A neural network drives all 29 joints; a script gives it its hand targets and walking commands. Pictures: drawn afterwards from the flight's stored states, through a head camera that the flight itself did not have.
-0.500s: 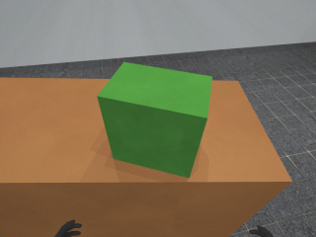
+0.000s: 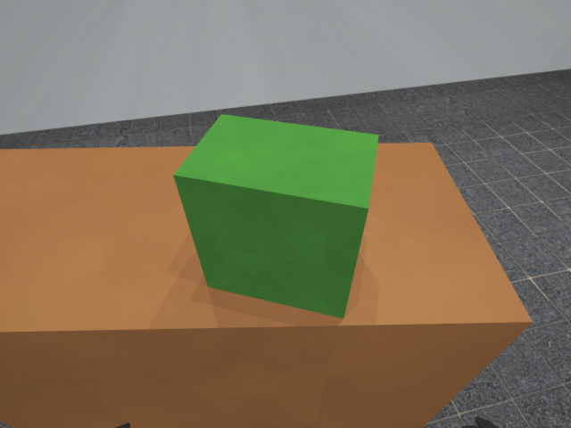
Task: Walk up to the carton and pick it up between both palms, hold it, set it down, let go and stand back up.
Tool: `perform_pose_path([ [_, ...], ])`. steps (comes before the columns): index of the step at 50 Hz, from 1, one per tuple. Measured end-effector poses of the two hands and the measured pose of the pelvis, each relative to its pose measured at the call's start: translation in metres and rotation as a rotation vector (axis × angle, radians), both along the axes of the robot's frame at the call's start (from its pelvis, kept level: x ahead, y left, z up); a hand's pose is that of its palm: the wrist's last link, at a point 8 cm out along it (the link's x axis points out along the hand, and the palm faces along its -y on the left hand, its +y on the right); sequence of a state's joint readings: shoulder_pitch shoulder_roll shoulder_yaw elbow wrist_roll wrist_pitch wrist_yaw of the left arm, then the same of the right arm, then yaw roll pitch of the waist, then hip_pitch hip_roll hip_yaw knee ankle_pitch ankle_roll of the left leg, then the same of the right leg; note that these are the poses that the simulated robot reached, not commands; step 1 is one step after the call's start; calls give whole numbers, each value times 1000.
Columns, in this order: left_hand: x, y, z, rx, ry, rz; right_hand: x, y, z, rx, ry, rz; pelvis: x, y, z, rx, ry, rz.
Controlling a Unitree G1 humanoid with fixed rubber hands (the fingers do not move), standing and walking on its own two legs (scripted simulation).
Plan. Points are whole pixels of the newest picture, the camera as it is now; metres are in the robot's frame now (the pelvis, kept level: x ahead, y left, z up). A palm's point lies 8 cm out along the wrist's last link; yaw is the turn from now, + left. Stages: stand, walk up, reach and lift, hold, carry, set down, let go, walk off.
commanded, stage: stand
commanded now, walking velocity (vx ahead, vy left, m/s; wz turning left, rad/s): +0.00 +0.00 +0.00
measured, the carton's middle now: (284, 219) +0.44 -0.01 +0.06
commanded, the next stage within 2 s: none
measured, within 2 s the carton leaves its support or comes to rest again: neither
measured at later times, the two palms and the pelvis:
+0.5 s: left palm out of the picture +0.10 +0.26 -0.09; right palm out of the picture +0.07 -0.30 -0.10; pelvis -0.01 +0.00 +0.00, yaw +0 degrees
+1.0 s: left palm out of the picture +0.09 +0.26 -0.10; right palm out of the picture +0.06 -0.30 -0.10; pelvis -0.01 +0.00 +0.00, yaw +0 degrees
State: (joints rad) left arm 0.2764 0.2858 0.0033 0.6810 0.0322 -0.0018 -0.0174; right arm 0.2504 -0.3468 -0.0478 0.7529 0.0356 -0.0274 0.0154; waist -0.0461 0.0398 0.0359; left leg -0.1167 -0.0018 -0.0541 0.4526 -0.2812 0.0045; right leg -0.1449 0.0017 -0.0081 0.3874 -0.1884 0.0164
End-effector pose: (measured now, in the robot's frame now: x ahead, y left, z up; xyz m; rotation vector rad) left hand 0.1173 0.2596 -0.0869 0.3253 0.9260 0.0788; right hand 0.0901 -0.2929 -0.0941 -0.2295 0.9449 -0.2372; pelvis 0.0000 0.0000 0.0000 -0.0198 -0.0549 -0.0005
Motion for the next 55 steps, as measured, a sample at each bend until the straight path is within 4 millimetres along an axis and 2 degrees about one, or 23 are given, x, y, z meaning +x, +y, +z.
perform_pose_path([
  [23, -18, 1, -8, -5, 41, 20, -18, -3, -6, 3, 47, -17, -6, -1, 0, 1, -9, 0],
  [55, -28, 1, -16, -15, 81, 35, -27, -7, -6, -8, 79, -31, -7, -2, 0, 3, -9, 0],
])
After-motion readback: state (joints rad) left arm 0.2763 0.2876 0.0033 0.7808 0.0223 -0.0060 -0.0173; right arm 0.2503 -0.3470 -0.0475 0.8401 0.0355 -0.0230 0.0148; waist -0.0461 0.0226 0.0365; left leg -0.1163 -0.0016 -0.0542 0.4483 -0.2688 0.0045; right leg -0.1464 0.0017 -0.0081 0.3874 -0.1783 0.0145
